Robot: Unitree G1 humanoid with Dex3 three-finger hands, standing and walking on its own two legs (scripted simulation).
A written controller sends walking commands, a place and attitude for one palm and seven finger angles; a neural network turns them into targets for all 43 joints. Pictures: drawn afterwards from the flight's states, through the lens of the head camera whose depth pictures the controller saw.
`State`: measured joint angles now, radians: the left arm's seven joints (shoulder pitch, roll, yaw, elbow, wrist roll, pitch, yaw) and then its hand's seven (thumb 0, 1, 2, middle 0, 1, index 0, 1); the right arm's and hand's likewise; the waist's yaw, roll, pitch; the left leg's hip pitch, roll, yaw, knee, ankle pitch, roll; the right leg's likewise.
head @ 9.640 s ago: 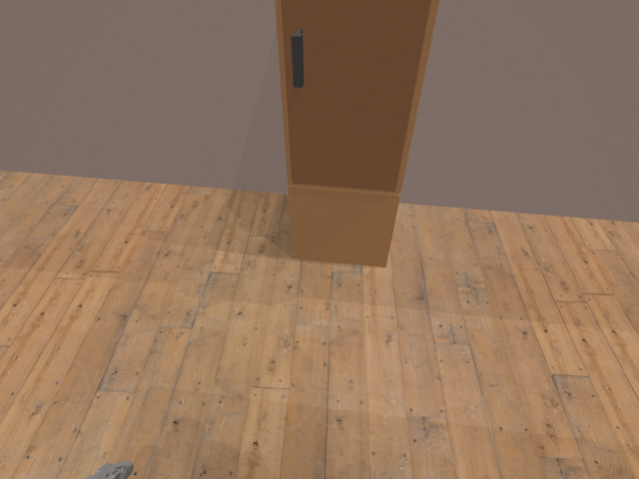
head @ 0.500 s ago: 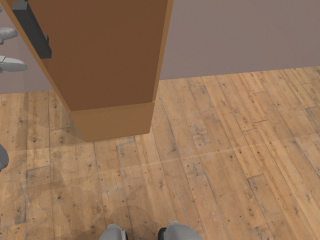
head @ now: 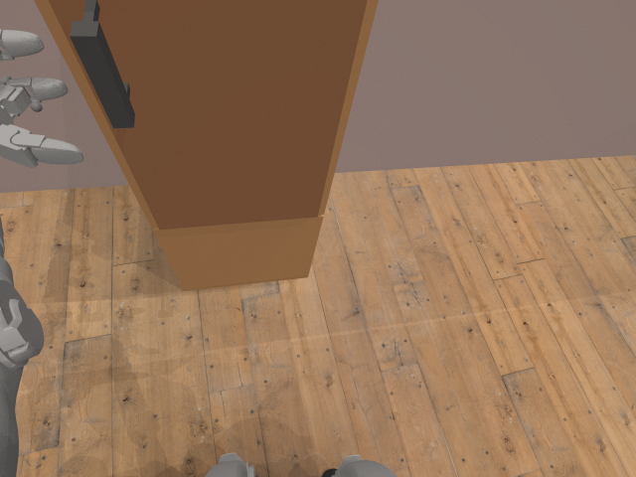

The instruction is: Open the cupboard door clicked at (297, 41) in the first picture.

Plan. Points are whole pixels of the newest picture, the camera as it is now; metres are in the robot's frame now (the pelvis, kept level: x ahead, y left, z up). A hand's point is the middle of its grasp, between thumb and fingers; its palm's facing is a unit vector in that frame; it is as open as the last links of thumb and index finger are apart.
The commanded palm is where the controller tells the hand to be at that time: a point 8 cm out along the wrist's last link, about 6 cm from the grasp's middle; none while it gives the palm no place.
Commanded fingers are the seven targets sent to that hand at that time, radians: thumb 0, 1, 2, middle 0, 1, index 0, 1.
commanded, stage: move the hooked fingers beside the handle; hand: left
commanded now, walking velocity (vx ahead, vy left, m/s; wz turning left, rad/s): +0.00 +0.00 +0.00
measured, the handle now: (108, 67) +0.58 +0.21 +0.12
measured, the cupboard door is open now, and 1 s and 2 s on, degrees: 0 0 0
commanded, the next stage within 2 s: slide the fingers in behind the handle in 0.30 s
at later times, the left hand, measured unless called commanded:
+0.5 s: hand (62, 100) +0.52 +0.24 +0.13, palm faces +0.05 -1.00 +0.01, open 14.0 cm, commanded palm +0.50 +0.28 +0.12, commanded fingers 0.00 -0.50 0.30 -0.30 -1.20 -0.30 -1.20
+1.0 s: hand (101, 98) +0.52 +0.21 +0.13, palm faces +0.05 -1.00 +0.00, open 14.0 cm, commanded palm +0.50 +0.25 +0.12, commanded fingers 0.00 -0.50 0.30 -0.30 -1.20 -0.30 -1.20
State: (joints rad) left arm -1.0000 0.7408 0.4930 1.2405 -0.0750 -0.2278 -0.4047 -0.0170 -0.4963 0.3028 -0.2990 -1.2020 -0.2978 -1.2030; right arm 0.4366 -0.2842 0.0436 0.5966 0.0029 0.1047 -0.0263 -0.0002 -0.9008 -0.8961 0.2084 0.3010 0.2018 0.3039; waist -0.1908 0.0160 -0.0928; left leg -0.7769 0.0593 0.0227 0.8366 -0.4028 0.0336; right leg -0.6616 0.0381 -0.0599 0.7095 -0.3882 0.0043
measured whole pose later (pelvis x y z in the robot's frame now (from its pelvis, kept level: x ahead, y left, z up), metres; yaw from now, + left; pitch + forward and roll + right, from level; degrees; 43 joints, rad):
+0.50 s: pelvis -0.02 +0.00 -0.01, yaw +0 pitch +20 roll -4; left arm -1.13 0.76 0.46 1.35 -0.04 -0.25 -0.34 -0.02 -0.50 0.30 -0.30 -1.20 -0.30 -1.20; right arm 0.47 -0.29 0.06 0.63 0.00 0.07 -0.03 0.00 -0.90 -0.90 0.21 0.30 0.20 0.30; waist -0.23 0.03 -0.07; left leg -0.85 0.06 0.01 0.88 -0.38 0.03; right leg -0.74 0.04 -0.07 0.77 -0.38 0.00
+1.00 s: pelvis -0.01 -0.01 +0.00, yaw +0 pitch +20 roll -4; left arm -1.07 0.66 0.44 1.27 -0.05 -0.25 -0.28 -0.02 -0.50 0.30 -0.30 -1.20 -0.30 -1.20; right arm 0.47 -0.28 0.04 0.63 -0.01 0.07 -0.01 0.00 -0.90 -0.90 0.21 0.30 0.20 0.30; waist -0.21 0.04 -0.09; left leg -0.81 0.07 0.02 0.85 -0.39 0.02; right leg -0.70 0.05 -0.06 0.75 -0.39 -0.01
